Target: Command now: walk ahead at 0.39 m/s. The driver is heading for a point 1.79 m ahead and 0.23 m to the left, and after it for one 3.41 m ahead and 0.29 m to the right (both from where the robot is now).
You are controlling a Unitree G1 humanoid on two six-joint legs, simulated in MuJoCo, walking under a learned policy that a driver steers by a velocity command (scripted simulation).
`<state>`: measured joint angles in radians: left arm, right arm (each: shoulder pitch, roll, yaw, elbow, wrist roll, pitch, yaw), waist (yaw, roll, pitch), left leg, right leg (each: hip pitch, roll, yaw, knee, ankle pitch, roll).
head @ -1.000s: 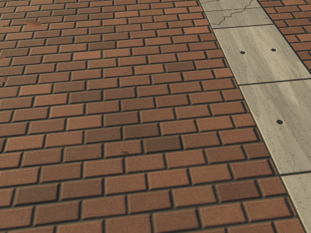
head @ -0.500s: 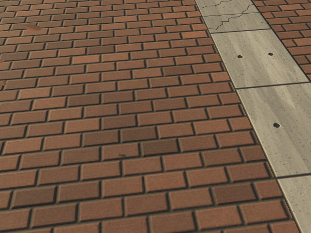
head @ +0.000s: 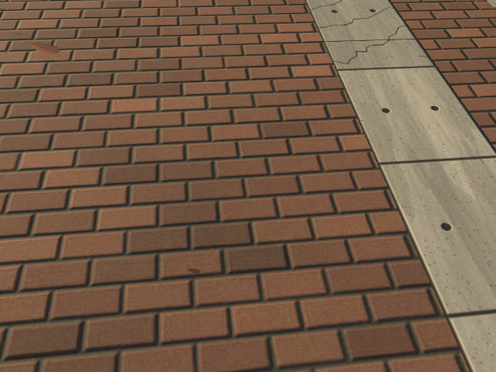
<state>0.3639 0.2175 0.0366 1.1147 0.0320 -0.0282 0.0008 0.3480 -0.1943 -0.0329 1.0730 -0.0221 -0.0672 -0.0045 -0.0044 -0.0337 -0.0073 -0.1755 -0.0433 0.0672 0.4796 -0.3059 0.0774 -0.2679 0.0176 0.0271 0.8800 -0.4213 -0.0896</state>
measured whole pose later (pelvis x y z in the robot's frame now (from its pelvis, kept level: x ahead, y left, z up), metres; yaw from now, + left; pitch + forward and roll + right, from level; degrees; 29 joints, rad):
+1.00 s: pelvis +0.56 +0.03 -0.01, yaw +0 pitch +0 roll +0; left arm 0.42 0.18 0.03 1.07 0.01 -0.08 0.01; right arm 0.09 -0.19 -0.05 0.92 -0.03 -0.08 0.01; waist 0.03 -0.02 0.07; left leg -0.38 -0.04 0.12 0.55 -0.17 0.11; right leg -0.20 0.03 -0.02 1.08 -0.41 -0.09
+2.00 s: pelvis +1.11 +0.01 -0.01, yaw +0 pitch +1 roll -1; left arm 0.48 0.17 0.04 1.08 0.03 -0.09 0.02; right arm 0.01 -0.18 -0.03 0.87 -0.03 -0.06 0.02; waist 0.06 0.01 0.05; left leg -0.48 0.01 0.10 0.53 -0.12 0.10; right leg 0.13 0.06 -0.08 0.27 -0.40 -0.05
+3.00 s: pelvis +1.61 +0.02 +0.00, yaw +20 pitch +1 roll -1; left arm 0.41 0.19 0.05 0.98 0.02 -0.10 0.02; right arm 0.06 -0.22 -0.06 0.83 -0.04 0.00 0.07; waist 0.05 0.03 0.05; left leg -0.62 0.08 0.08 0.73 -0.04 0.08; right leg 0.05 0.00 -0.30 0.24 -0.31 -0.02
